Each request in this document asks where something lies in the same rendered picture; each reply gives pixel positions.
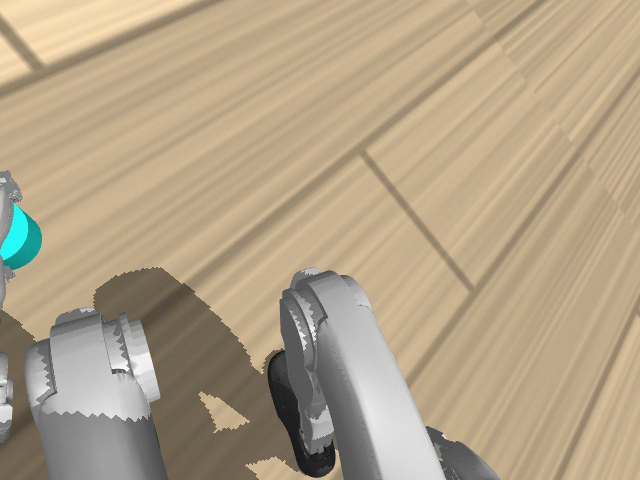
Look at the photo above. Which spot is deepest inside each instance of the tin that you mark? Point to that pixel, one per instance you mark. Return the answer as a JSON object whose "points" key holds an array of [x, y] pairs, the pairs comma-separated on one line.
{"points": [[23, 241]]}

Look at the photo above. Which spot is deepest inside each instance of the left robot hand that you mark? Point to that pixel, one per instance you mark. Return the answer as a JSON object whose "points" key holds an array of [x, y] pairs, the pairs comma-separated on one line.
{"points": [[9, 194]]}

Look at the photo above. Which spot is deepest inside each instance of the right robot hand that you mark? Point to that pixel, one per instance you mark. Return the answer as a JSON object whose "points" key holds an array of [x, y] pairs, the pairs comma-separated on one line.
{"points": [[459, 461]]}

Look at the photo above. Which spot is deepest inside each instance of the right robot foot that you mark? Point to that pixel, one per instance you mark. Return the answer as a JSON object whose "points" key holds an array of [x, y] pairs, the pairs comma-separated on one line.
{"points": [[286, 405]]}

